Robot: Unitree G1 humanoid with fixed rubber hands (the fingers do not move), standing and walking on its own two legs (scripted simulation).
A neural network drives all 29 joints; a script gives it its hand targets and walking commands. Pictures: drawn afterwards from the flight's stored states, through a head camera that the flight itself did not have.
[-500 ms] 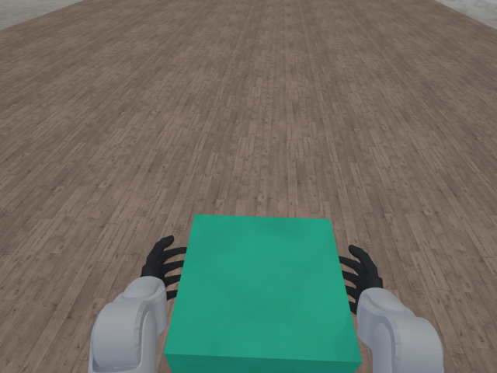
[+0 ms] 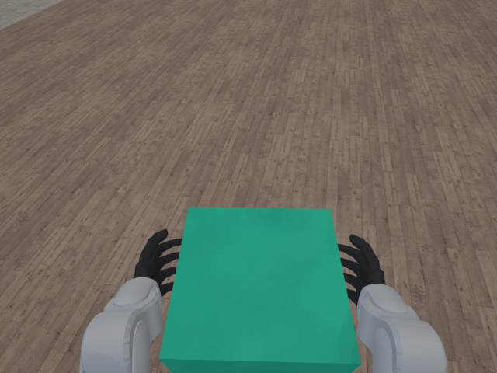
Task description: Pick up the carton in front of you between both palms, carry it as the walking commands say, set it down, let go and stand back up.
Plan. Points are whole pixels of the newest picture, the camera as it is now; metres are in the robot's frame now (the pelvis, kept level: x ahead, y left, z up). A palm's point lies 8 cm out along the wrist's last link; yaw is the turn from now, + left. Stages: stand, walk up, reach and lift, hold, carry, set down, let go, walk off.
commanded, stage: carry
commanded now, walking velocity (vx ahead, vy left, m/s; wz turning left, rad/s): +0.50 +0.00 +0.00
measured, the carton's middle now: (257, 307) +0.25 +0.01 +0.00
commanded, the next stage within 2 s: none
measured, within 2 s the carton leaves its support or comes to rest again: neither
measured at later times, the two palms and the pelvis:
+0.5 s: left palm (183, 139) +0.59 +0.19 +0.07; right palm (320, 144) +0.56 -0.11 +0.08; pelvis +0.33 +0.06 +0.00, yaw -3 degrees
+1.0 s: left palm (219, 69) +0.91 +0.14 +0.08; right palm (322, 69) +0.92 -0.16 +0.07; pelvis +0.67 -0.01 +0.00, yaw +0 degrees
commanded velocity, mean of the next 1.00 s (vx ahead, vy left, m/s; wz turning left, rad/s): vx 0.50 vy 0.00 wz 0.00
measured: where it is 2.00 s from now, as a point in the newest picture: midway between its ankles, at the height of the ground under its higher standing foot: (264, 223)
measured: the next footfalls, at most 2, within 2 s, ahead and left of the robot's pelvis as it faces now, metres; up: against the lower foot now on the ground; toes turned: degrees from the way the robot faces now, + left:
left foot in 0.20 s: +0.36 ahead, +0.12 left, +0.00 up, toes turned +9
right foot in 0.76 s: +0.70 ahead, -0.10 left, +0.00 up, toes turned -13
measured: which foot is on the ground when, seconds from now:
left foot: up 0.00-0.18, down 0.20-0.80, up 0.82-1.00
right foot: down 0.00-0.24, up 0.26-0.74, down 0.76-1.00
